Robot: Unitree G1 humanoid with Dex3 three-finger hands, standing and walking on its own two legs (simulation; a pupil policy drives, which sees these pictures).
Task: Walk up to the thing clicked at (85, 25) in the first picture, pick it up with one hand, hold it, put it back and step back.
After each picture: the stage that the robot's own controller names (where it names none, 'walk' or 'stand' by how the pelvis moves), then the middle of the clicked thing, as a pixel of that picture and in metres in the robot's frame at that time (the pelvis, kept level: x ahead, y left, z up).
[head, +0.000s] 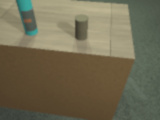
stand; (81, 27) +0.73 +0.02 +0.02
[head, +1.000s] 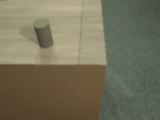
walk; (43, 34) +0.61 +0.21 +0.04
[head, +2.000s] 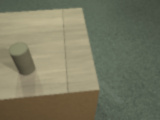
stand; (23, 59) +0.47 +0.23 +0.03
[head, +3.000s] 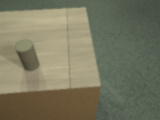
stand; (28, 55) +0.49 +0.23 +0.02
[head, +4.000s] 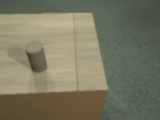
stand; (36, 57) +0.49 +0.20 +0.02
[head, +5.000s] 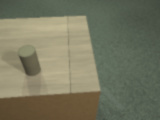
stand; (30, 61) +0.49 +0.22 +0.01
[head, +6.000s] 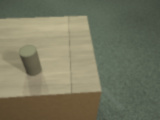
stand; (31, 61) +0.49 +0.22 +0.01
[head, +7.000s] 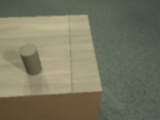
stand; (31, 60) +0.49 +0.22 +0.01
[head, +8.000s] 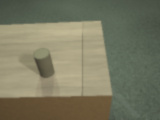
rise first; (44, 63) +0.49 +0.21 +0.02
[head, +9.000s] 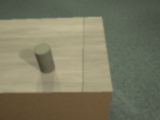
go down; (45, 59) +0.50 +0.21 +0.02
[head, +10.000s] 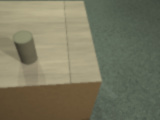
go down; (26, 48) +0.51 +0.19 +0.03
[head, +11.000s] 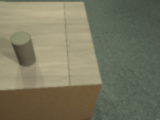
go down; (24, 49) +0.50 +0.19 +0.04
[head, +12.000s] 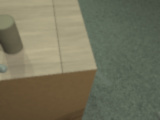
close in; (8, 35) +0.51 +0.21 +0.08
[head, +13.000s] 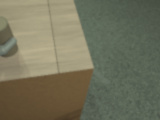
close; (2, 38) +0.50 +0.21 +0.09
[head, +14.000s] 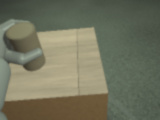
lift; (28, 48) +0.33 +0.15 +0.26
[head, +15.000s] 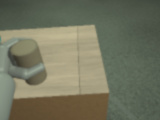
hold; (30, 63) +0.33 +0.16 +0.20
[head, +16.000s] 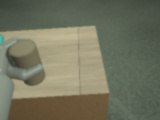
hold; (29, 63) +0.32 +0.16 +0.20
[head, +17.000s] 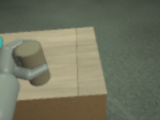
hold; (34, 64) +0.33 +0.15 +0.20
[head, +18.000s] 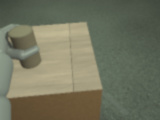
crouch; (26, 47) +0.40 +0.17 +0.20
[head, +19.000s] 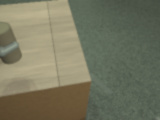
lower; (5, 44) +0.47 +0.20 +0.11
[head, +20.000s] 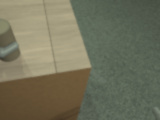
lower; (4, 41) +0.48 +0.19 +0.09
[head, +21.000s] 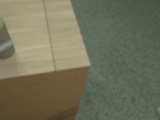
lower; out of the picture +0.49 +0.21 +0.09
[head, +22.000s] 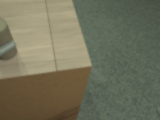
lower; (1, 40) +0.48 +0.20 +0.08
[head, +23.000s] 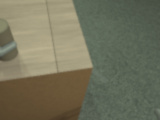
lower; (2, 41) +0.48 +0.20 +0.08
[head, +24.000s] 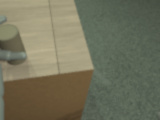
open; (12, 45) +0.47 +0.18 +0.08
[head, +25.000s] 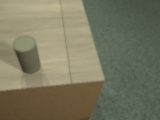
sink last; (28, 55) +0.44 +0.17 +0.06
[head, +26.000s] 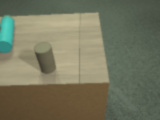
stand; (45, 58) +0.48 +0.19 +0.05
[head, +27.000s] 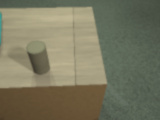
stand; (39, 58) +0.46 +0.18 +0.05
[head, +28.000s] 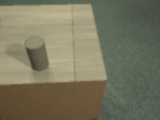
stand; (37, 54) +0.47 +0.18 +0.07
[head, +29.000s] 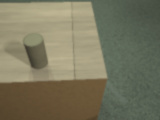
stand; (36, 52) +0.47 +0.18 +0.08
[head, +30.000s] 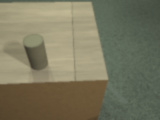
stand; (36, 52) +0.46 +0.18 +0.08
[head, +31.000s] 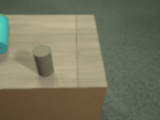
stand; (44, 61) +0.47 +0.17 +0.03
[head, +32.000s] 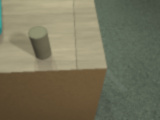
walk; (40, 43) +0.51 +0.17 +0.04
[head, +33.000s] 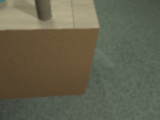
walk; (43, 5) +0.71 +0.18 +0.04
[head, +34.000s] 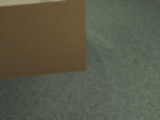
stand; out of the picture +1.02 +0.28 +0.04
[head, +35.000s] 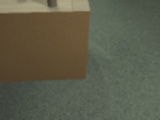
stand; out of the picture +1.06 +0.21 +0.01
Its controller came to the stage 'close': yes
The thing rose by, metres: 0.22
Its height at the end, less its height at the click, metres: +0.00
